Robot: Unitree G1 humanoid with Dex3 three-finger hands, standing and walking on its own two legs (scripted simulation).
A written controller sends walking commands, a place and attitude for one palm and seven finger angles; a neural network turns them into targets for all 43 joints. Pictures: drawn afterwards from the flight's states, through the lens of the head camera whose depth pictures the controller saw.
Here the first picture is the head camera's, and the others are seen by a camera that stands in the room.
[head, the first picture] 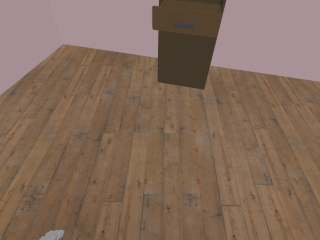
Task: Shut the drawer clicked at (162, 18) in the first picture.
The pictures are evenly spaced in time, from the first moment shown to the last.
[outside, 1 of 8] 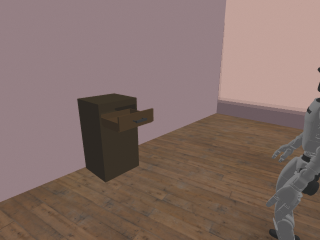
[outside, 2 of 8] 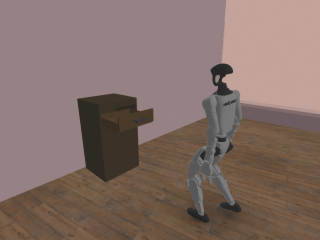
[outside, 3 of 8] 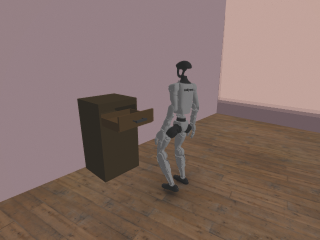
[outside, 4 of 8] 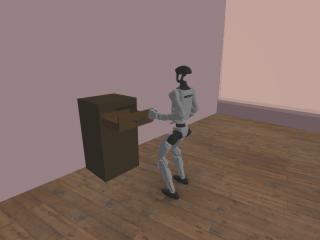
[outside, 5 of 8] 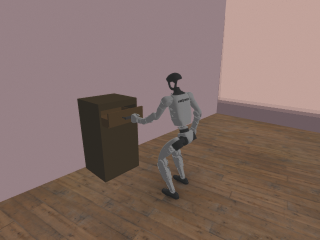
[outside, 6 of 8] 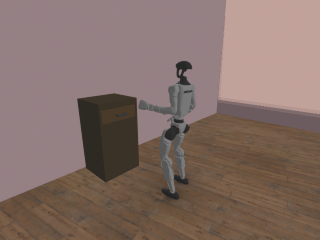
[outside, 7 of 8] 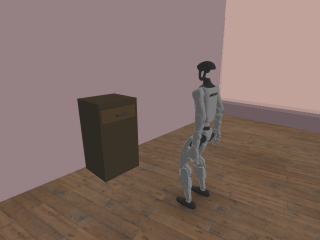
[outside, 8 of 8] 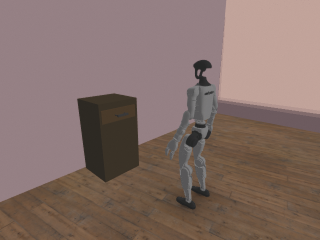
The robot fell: no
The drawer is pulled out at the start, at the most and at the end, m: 0.30 0.30 0.00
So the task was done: yes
